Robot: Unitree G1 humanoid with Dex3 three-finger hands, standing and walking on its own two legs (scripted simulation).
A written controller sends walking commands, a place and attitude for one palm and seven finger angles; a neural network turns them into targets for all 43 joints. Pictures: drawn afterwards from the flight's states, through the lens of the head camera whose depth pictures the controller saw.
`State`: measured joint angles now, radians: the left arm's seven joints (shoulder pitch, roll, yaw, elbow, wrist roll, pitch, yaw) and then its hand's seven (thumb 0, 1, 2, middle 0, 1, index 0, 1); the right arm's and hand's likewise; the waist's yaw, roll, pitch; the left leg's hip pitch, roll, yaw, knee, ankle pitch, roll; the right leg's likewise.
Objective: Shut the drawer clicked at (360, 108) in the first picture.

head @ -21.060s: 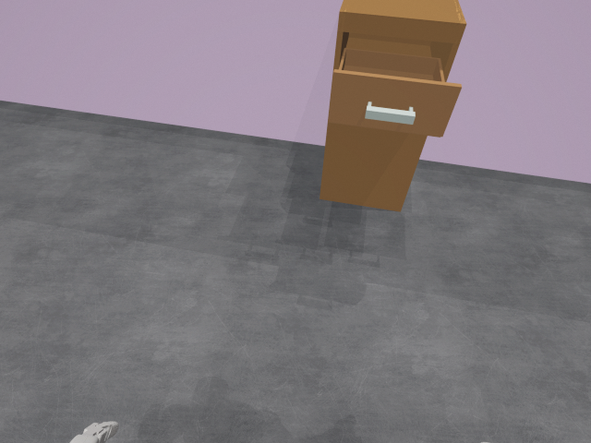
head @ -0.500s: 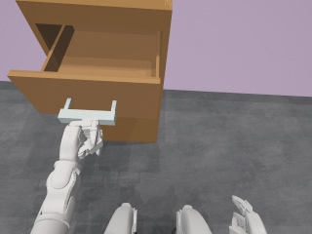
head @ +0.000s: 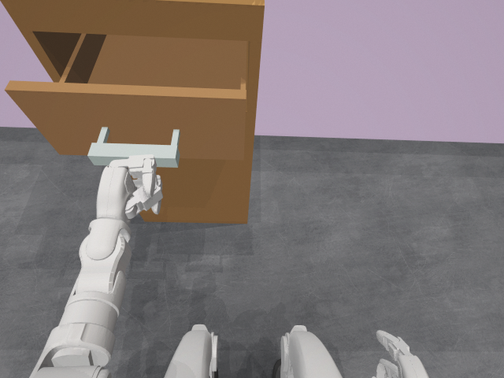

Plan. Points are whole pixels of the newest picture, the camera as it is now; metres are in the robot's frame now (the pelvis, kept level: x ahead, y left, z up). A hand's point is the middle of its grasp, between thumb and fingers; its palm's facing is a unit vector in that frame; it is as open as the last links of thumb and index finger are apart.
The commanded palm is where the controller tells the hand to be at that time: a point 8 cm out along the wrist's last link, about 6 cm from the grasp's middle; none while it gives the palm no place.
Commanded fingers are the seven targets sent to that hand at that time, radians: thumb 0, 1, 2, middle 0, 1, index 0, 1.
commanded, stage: push the drawer shut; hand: left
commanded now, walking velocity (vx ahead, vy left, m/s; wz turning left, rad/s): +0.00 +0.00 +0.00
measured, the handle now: (138, 144) +0.48 +0.19 +0.04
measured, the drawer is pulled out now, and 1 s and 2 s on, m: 0.13 0.02 0.00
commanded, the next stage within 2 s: pull the fist back off the drawer in 1.50 s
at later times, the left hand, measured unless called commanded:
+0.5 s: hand (158, 161) +0.45 +0.16 +0.03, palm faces -0.02 -1.00 -0.04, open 3.2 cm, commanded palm +0.44 +0.21 +0.04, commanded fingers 0.00 0.90 0.90 -1.40 -1.60 -1.40 -1.60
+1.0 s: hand (168, 130) +0.51 +0.15 +0.03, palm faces +0.00 -1.00 -0.04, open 3.4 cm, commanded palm +0.50 +0.19 +0.04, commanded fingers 0.00 0.90 0.90 -1.40 -1.60 -1.40 -1.60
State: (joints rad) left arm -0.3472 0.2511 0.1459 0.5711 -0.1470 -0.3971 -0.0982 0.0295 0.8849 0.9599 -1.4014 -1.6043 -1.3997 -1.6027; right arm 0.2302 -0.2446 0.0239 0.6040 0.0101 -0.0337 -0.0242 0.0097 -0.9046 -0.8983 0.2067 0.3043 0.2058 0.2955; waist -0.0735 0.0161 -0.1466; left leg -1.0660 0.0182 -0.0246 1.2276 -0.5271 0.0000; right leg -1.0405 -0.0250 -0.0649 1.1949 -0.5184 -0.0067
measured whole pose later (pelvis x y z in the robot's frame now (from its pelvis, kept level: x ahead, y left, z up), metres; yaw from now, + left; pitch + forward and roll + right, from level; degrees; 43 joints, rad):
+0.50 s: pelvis -0.01 +0.00 +0.00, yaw -1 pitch +23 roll -2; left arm -0.62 0.34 0.28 0.91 -0.13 -0.47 -0.18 0.04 0.80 0.91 -1.40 -1.60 -1.40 -1.60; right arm 0.28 -0.25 0.03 0.64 0.00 -0.01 -0.02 0.01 -0.91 -0.90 0.21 0.30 0.21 0.30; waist -0.12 0.01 -0.14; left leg -1.12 0.03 -0.02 1.24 -0.52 0.00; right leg -1.10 -0.01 -0.06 1.20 -0.50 -0.01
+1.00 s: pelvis -0.01 +0.01 -0.01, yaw -2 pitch +26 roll -3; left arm -0.89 0.43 0.34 1.14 -0.05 -0.48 -0.11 0.06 0.86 0.94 -1.40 -1.60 -1.40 -1.60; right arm 0.33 -0.25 0.04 0.64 -0.04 0.05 0.01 0.01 -0.91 -0.90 0.21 0.30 0.21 0.30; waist -0.19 0.03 -0.13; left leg -1.21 0.03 -0.02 1.28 -0.52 0.01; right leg -1.18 -0.01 -0.06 1.22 -0.49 0.00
